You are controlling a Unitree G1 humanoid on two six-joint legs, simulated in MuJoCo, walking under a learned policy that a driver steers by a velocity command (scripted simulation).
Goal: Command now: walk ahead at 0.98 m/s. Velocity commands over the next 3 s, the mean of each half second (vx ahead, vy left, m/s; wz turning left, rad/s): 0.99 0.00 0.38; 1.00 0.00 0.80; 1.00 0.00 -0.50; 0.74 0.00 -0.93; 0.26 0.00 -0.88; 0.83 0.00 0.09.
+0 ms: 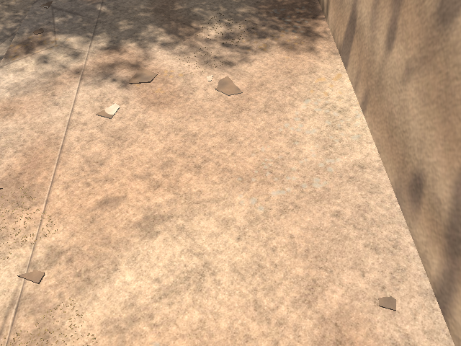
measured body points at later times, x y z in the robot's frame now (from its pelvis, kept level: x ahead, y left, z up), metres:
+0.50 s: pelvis +0.47 -0.02 +0.01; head +0.48 -0.01 +0.46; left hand +0.39 +0.25 -0.13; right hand +0.67 -0.25 -0.10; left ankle +0.52 +0.12 -0.64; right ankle +0.42 -0.11 -0.73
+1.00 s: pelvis +0.91 +0.14 +0.00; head +0.93 +0.16 +0.45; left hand +1.00 +0.46 -0.06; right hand +1.04 -0.11 -0.12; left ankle +0.80 +0.10 -0.73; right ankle +1.20 +0.10 -0.67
